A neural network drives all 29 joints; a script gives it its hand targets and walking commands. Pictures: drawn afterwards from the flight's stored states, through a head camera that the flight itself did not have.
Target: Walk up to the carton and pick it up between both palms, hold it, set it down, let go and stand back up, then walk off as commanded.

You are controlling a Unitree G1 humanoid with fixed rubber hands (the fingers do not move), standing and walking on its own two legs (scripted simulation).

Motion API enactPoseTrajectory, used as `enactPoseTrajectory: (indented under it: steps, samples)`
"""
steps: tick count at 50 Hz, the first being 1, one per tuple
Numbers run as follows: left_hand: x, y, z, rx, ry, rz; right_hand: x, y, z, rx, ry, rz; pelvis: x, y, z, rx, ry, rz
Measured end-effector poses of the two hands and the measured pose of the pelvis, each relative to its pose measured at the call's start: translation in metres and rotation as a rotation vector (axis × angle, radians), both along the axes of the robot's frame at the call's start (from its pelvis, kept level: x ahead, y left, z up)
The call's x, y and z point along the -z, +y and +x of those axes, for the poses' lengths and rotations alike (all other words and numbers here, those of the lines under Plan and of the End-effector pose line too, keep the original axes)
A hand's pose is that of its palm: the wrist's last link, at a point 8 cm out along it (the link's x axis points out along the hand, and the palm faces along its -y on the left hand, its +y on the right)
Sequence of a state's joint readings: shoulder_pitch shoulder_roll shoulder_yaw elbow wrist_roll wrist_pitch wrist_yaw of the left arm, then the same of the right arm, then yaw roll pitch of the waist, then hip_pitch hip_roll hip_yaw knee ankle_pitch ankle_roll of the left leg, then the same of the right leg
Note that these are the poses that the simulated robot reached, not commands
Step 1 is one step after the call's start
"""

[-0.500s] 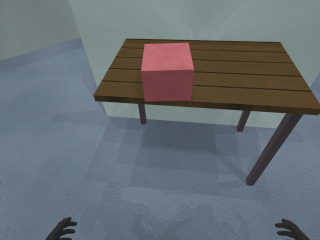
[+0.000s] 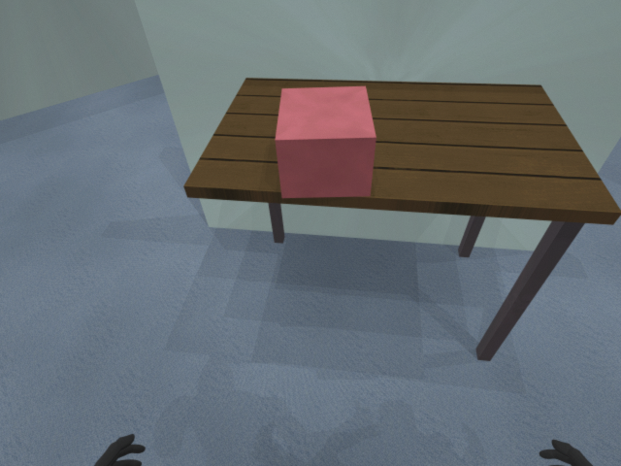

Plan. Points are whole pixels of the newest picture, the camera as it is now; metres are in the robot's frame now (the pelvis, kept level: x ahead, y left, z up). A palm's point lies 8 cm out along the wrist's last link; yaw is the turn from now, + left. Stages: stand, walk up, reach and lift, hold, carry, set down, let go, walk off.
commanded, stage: stand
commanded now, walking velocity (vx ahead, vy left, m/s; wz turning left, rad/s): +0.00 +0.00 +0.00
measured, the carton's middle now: (324, 140) +0.75 +0.01 +0.02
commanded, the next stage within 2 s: none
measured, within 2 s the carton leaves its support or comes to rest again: neither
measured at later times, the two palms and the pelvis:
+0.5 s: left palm out of the picture +0.11 +0.31 -0.08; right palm out of the picture +0.11 -0.31 -0.08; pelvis -0.01 +0.00 +0.00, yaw +0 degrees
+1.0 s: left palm out of the picture +0.11 +0.31 -0.08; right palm out of the picture +0.10 -0.31 -0.08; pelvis +0.00 +0.00 +0.01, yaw +0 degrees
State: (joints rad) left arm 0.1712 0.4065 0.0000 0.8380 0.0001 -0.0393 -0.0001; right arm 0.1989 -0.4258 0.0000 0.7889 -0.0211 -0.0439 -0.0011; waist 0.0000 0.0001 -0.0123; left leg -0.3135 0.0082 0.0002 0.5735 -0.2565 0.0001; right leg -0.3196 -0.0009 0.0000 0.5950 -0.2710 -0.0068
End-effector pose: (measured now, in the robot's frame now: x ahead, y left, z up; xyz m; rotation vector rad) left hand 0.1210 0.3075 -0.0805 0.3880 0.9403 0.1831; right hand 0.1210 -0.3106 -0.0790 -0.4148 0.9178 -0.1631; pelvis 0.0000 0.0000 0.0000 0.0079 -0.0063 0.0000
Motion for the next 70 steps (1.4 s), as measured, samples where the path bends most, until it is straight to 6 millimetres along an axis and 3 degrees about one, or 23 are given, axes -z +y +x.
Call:
enactPoseTrajectory:
  steps: [29,70]
  samples:
    - [0.001,0.004,-0.015,-0.021,0.029,-0.006,0.001,0.003,-0.018,0.024,0.038,0.010,-0.005,0.002,-0.007,0.000,0.014,-0.003]
    - [0.003,0.007,-0.020,-0.038,0.061,-0.014,0.005,0.005,-0.028,0.048,0.086,0.016,-0.008,0.005,-0.005,-0.001,0.023,-0.007]
